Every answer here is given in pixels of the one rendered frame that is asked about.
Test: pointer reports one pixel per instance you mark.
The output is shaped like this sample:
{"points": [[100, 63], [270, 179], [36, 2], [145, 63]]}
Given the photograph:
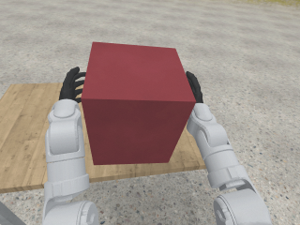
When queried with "carton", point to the carton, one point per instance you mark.
{"points": [[136, 102]]}

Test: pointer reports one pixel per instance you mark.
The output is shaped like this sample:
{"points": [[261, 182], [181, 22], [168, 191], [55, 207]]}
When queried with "robot right hand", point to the robot right hand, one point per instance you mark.
{"points": [[195, 87]]}

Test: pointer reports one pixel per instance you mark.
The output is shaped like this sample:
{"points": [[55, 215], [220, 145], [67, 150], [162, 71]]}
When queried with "table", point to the table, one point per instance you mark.
{"points": [[24, 110]]}

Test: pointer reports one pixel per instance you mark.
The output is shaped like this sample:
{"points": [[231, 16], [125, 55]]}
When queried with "robot left hand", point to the robot left hand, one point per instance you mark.
{"points": [[69, 85]]}

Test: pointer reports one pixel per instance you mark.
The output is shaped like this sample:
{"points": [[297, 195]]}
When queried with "robot right upper arm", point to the robot right upper arm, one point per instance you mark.
{"points": [[240, 207]]}

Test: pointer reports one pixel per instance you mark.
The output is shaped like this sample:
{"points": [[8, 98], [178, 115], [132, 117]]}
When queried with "robot right forearm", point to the robot right forearm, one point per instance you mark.
{"points": [[224, 170]]}

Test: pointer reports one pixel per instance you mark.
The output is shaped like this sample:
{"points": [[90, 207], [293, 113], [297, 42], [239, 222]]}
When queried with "robot left forearm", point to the robot left forearm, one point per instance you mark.
{"points": [[65, 152]]}

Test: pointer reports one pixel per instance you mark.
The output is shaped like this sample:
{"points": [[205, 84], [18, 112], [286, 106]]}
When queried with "robot left upper arm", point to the robot left upper arm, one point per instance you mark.
{"points": [[72, 213]]}

